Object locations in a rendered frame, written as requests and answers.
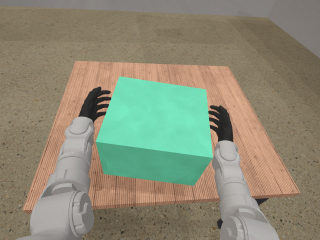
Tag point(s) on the robot left hand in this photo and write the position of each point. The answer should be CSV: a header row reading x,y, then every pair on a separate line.
x,y
89,108

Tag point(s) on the robot left upper arm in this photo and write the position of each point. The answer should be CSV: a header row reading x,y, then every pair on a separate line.
x,y
64,216

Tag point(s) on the robot right hand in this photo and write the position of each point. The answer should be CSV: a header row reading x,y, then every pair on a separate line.
x,y
224,130

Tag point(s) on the right robot forearm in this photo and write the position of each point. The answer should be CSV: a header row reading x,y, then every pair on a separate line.
x,y
232,188

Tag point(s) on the left robot forearm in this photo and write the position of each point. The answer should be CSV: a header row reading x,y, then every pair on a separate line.
x,y
74,160

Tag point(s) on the robot right upper arm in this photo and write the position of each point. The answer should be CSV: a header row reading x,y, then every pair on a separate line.
x,y
237,227

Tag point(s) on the carton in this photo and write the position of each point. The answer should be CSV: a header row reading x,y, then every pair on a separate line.
x,y
156,131

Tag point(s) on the table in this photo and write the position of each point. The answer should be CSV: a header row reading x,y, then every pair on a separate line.
x,y
264,171

